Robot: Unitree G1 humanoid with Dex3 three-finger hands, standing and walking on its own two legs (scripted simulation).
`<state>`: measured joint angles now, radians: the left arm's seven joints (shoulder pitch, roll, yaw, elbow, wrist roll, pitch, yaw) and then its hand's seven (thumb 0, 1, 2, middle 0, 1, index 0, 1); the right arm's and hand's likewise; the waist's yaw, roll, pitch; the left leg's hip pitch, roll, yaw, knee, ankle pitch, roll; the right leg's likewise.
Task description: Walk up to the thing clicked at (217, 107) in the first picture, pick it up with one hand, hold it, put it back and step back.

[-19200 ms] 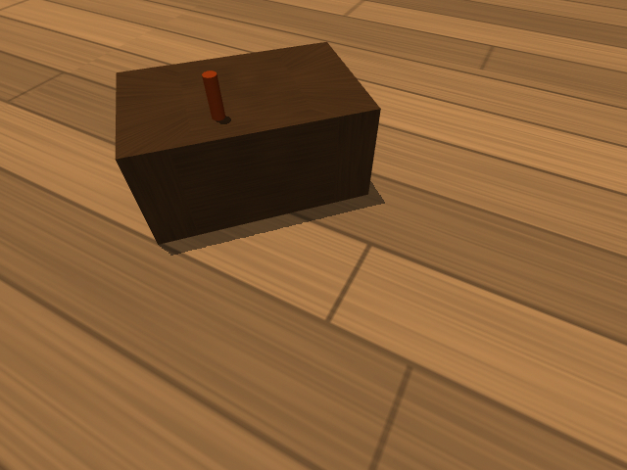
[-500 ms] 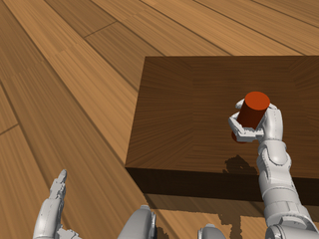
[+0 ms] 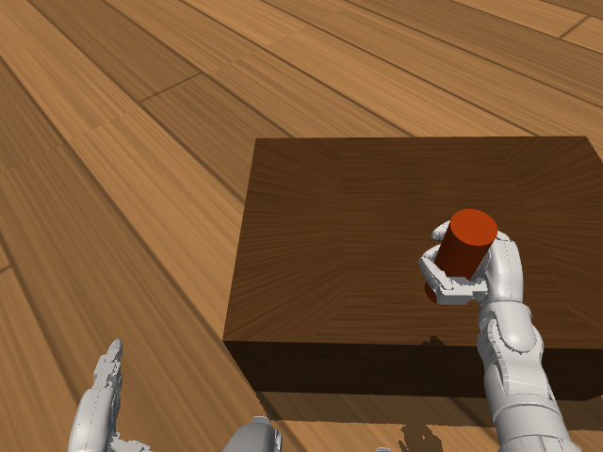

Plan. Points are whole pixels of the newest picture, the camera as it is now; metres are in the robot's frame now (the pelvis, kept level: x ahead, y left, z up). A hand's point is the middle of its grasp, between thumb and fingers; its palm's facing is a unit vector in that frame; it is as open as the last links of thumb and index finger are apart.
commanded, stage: lift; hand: right
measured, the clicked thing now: (455, 262) +0.36 -0.16 +0.04
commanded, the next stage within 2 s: hold in 0.24 s
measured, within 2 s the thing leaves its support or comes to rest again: neither
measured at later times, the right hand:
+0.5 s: hand (457, 267) +0.34 -0.15 +0.06, palm faces +0.03 +1.00 +0.01, open 7.0 cm
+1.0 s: hand (472, 275) +0.32 -0.16 +0.08, palm faces +0.03 +1.00 +0.01, open 7.0 cm
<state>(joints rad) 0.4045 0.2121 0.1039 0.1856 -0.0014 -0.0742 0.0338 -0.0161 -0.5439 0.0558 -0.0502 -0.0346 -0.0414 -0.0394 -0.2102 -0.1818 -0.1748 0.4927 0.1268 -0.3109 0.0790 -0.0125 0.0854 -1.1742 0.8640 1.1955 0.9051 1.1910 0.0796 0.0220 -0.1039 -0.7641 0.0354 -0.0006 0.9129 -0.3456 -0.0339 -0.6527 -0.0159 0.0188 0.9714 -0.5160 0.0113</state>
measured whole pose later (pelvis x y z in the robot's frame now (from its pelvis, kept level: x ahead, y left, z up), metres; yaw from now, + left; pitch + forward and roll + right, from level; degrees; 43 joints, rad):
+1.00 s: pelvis +0.00 +0.00 +0.02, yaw +0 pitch +6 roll +0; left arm 0.34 0.21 0.10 0.35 -0.03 -0.08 0.06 -0.02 -0.53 0.05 -0.06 -0.05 -0.05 -0.05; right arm -0.05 -0.19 -0.14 0.34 0.18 -0.26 0.11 -0.01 0.08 -1.17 0.87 1.19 0.91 1.19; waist 0.04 0.01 -0.07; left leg -0.57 0.04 0.00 0.77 -0.30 -0.03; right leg -0.45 -0.01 0.02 0.81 -0.46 0.01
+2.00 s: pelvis +0.01 +0.00 +0.03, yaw +0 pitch +5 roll +0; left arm 0.31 0.21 0.09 0.41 -0.02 -0.10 0.06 -0.02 -0.53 0.05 -0.06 -0.05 -0.06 -0.05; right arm -0.07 -0.19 -0.13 0.38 0.19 -0.29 0.14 -0.01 0.08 -1.17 0.87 1.19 0.91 1.19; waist 0.04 0.01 -0.05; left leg -0.54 0.04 0.00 0.74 -0.29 -0.03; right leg -0.43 -0.02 0.02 0.78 -0.44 0.02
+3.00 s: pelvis +0.00 +0.00 +0.03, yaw +0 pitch +5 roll +0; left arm 0.31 0.20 0.08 0.40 -0.02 -0.10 0.06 -0.02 -0.54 0.06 -0.06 -0.05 -0.05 -0.04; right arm -0.09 -0.19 -0.13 0.40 0.18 -0.30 0.13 -0.01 0.08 -1.17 0.87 1.19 0.91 1.19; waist 0.05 0.01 -0.05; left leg -0.55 0.04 0.00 0.74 -0.28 -0.03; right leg -0.43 -0.01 0.02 0.78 -0.44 0.01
